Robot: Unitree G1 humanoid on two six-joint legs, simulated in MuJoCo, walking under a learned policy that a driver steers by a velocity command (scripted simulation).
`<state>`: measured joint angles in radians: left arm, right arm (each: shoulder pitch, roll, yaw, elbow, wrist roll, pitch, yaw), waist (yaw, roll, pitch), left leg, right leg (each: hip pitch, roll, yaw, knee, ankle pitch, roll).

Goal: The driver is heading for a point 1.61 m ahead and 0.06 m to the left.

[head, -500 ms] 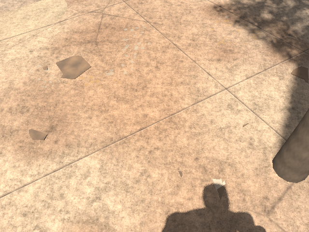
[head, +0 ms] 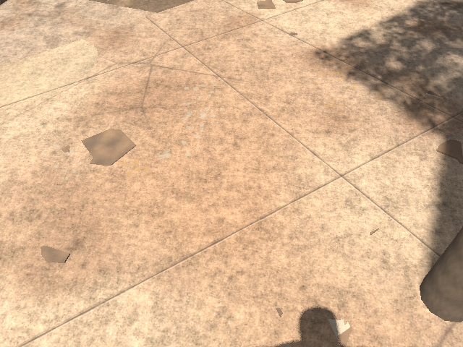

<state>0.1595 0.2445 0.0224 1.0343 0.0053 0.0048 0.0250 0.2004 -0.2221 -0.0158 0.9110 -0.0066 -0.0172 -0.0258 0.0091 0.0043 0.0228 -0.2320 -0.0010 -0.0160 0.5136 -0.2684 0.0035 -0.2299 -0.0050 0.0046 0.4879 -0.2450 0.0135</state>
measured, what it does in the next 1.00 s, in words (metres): walks ahead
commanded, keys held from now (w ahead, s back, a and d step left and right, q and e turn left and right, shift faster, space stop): shift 0.56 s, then w+shift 0.44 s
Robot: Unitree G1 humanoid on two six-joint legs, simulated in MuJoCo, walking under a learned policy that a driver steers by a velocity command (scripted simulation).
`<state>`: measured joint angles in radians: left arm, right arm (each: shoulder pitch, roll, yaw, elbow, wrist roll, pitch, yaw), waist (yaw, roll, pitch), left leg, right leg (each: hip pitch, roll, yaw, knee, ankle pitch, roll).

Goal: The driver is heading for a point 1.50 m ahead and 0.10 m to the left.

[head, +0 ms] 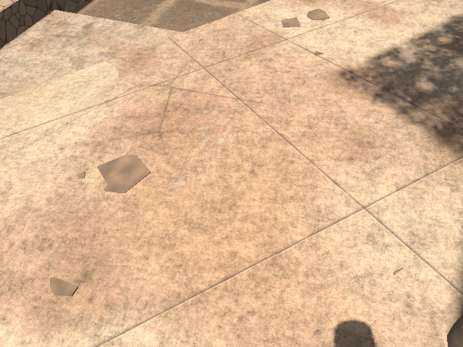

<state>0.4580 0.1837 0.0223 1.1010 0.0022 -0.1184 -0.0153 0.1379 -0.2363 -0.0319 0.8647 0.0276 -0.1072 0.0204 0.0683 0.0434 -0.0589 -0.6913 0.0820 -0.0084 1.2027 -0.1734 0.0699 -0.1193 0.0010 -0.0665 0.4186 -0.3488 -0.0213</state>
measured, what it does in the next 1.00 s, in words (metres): walks ahead: left foot, then right foot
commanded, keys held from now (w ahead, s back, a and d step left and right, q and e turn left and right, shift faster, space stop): w+shift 0.38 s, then shift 0.44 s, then w+shift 0.18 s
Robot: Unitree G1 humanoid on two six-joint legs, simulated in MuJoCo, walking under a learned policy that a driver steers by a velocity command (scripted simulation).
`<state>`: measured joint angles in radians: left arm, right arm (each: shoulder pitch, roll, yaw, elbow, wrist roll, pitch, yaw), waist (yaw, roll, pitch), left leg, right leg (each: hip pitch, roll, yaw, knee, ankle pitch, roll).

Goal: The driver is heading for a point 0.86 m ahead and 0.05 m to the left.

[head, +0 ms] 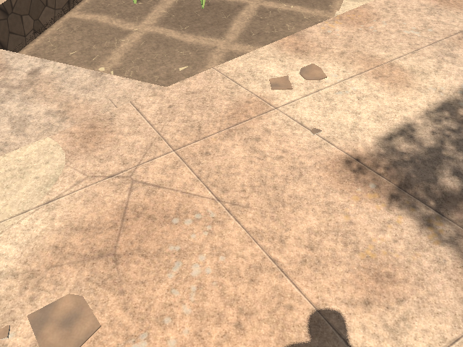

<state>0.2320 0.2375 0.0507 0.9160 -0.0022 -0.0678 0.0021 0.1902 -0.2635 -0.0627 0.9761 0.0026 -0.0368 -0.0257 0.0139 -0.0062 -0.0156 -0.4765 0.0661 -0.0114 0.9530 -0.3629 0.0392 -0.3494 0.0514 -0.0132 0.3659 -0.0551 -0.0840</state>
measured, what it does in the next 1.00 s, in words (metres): walks ahead: left foot, then right foot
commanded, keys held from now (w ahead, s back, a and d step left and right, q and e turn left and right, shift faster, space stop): w+shift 0.76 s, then shift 0.12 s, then q+shift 0.12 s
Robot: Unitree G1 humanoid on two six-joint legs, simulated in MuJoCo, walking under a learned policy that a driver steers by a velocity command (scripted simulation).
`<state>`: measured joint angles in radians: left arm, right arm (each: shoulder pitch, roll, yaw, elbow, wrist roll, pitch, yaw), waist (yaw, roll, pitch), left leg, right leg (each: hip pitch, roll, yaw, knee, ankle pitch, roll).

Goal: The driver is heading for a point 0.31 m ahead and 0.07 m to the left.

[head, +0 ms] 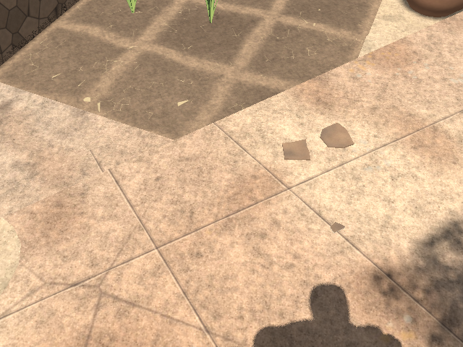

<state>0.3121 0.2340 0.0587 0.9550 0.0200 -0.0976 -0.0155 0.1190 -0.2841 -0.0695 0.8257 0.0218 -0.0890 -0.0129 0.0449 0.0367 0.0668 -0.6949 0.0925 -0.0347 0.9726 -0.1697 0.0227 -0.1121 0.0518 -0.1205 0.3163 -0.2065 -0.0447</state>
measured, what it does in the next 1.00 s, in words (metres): walks ahead: left foot, then right foot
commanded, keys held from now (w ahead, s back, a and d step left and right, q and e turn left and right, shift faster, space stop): q+shift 0.12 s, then shift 0.88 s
